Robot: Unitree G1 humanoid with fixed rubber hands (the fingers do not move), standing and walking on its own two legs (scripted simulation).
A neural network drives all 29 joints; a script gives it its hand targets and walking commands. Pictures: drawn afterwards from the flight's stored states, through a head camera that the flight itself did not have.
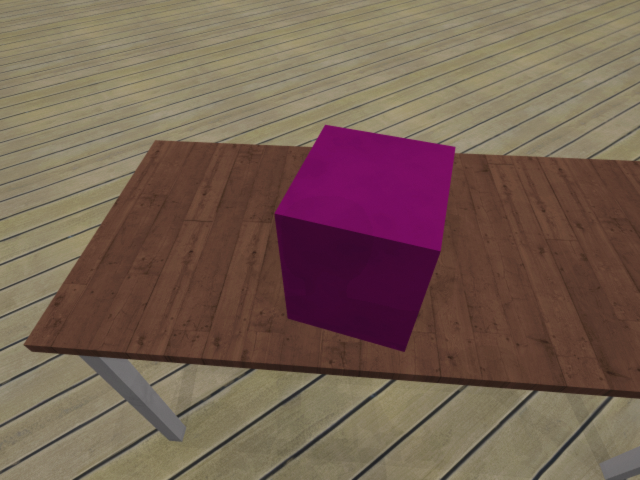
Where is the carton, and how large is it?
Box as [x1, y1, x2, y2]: [274, 125, 454, 351]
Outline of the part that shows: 325,125 274,213 287,316 291,319 404,351 440,251 454,147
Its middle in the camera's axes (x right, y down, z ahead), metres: +0.07 +0.00 +0.61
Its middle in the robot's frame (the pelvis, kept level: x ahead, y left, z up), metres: +0.47 -0.05 +0.02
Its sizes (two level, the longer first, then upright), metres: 0.210 0.200 0.250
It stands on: a table, 0.67 m high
